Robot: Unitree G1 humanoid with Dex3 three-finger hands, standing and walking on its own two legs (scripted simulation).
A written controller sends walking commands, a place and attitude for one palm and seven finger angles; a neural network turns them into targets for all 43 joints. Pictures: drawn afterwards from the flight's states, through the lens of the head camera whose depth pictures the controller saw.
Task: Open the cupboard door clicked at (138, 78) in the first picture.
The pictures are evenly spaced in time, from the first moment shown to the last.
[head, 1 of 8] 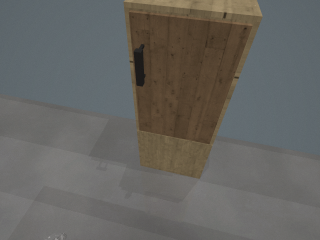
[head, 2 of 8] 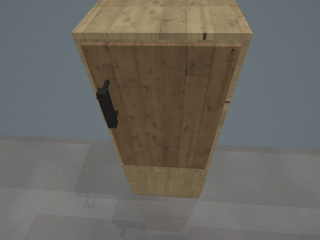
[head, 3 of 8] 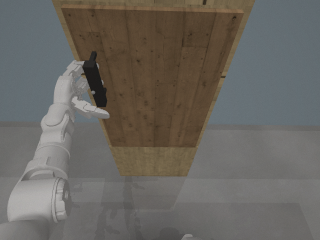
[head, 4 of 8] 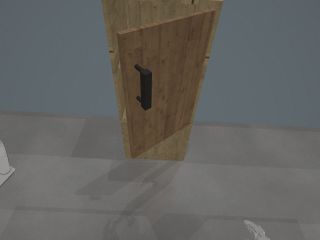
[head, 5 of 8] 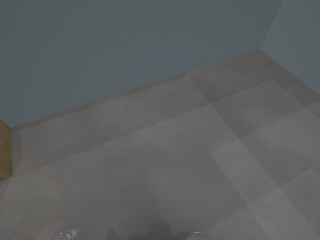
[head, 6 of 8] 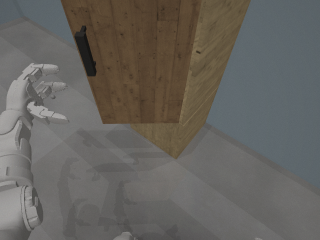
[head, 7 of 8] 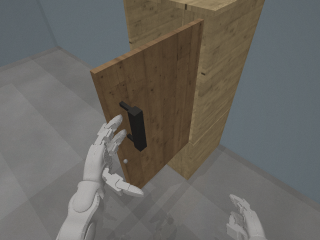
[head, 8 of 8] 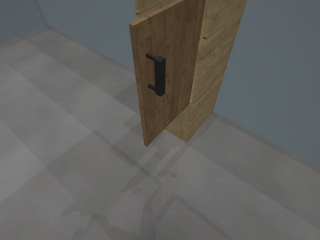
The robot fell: no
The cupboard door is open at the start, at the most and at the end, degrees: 0 90 90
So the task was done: yes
